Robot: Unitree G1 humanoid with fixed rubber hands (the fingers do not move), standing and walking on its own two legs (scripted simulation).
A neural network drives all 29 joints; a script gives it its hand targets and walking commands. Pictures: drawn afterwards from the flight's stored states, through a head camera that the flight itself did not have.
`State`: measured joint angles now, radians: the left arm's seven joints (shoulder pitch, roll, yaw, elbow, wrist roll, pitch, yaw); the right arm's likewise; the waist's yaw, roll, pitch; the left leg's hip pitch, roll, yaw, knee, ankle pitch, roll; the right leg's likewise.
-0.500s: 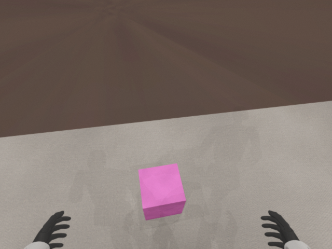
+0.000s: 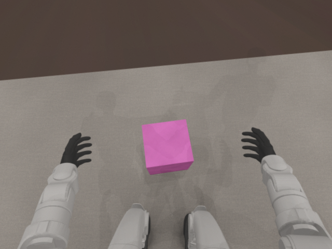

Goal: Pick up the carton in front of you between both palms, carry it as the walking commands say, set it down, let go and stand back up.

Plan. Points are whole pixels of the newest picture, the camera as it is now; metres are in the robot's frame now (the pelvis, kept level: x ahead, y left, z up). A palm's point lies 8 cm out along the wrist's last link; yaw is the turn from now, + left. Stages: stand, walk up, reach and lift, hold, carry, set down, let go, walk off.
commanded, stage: reach and lift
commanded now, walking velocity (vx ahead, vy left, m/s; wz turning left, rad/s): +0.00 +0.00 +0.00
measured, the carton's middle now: (166, 149) +0.48 +0.02 -0.58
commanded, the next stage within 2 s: none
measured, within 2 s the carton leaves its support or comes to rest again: neither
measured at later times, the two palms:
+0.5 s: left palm (105, 120) +0.45 +0.21 -0.15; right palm (229, 104) +0.52 -0.17 -0.14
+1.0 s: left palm (118, 143) +0.44 +0.21 -0.37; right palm (211, 133) +0.50 -0.17 -0.38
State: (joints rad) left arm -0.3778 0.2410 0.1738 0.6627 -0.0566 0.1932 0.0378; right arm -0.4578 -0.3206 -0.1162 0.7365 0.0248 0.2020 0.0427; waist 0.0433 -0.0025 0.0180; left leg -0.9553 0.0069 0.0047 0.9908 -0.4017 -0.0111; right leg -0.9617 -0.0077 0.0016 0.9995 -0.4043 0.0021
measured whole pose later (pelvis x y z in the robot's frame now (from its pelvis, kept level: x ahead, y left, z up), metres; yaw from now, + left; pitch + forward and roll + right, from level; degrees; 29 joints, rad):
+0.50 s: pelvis -0.06 -0.01 -0.05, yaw +0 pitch +41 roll +2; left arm -1.19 0.15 0.43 0.81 0.03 0.23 0.11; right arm -1.40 -0.40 -0.25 1.10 -0.08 0.23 0.07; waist 0.10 -0.02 0.08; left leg -1.51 0.02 0.01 1.09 -0.29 -0.03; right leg -1.53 0.01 0.01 1.11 -0.30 -0.01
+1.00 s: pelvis -0.05 -0.01 -0.21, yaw +3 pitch +52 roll +3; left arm -1.17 0.20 0.32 0.87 -0.11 0.08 0.14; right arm -1.33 -0.40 -0.13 1.03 0.06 0.10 -0.05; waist 0.07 0.00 0.02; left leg -2.12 -0.02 0.00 1.73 -0.52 -0.04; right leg -2.14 0.01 0.04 1.76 -0.53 0.01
